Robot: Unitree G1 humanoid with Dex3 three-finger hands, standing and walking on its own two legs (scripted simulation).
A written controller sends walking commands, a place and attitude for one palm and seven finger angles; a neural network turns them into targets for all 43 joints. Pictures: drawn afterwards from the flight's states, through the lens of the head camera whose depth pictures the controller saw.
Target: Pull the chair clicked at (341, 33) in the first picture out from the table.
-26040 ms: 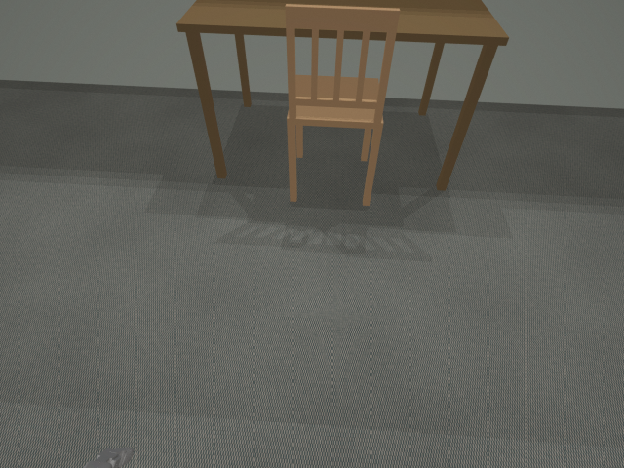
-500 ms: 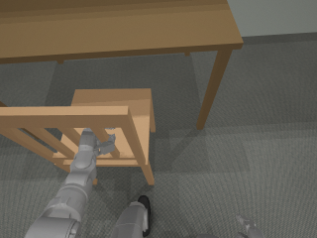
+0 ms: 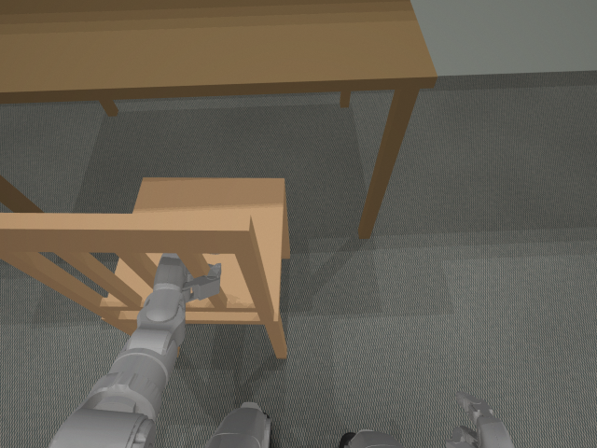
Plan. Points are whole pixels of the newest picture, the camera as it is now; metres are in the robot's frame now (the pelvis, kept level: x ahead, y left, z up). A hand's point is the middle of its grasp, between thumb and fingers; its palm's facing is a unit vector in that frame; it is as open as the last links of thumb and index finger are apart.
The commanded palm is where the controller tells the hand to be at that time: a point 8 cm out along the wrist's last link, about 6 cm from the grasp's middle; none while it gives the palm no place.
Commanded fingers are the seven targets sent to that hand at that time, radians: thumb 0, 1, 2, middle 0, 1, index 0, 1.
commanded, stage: step backward, pulling the chair out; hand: left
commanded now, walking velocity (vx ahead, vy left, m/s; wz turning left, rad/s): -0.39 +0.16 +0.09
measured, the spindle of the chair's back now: (155, 279) +0.36 +0.25 -0.11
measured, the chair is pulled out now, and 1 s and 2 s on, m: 0.27 0.50 0.62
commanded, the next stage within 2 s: stop walking, hand still on the chair in 1.00 s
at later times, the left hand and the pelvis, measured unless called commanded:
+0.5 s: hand (211, 359) +0.23 +0.13 -0.07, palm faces +0.00 -0.98 -0.18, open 5.5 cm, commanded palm +0.22 +0.19 -0.07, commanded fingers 0.00 0.90 0.90 -0.50 -1.45 -0.50 -1.45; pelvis -0.11 +0.01 +0.00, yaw +1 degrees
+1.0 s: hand out of the picture +0.11 +0.13 -0.07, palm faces -0.07 -0.99 -0.13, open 5.4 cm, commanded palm +0.10 +0.19 -0.07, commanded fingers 0.00 0.90 0.90 -0.50 -1.45 -0.50 -1.45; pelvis -0.23 +0.03 +0.00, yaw +3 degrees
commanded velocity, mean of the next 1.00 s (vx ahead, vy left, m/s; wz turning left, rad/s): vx -0.35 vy -0.06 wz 0.02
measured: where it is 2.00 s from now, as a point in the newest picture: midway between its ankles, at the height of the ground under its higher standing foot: outside the picture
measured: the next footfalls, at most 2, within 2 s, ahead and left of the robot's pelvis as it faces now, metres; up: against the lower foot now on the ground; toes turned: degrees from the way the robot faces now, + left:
left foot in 0.14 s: +0.03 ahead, +0.16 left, +0.00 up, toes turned +0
right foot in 0.36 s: -0.03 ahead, -0.09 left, +0.00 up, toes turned +0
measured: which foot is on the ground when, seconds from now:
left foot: up 0.00-0.12, down 0.14-0.40, up 0.42-0.70, down 0.72-0.94, up 0.96-1.00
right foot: down 0.00-0.14, up 0.16-0.34, down 0.36-0.76, up 0.78-0.90, down 0.92-1.00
